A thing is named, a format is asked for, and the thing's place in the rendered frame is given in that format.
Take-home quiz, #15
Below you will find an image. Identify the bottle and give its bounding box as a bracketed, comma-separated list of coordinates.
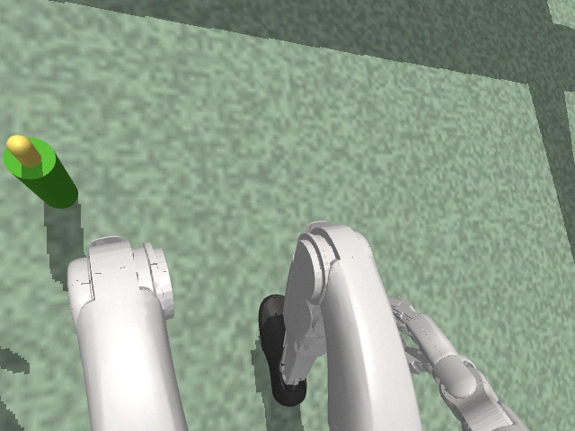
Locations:
[4, 135, 78, 209]

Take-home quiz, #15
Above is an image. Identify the right robot arm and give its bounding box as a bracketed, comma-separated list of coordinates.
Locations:
[432, 355, 529, 431]

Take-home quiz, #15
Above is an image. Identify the right robot foot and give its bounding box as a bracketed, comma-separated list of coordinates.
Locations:
[259, 295, 306, 407]

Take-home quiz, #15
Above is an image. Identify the right robot hand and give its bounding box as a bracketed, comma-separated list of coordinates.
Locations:
[388, 296, 459, 374]

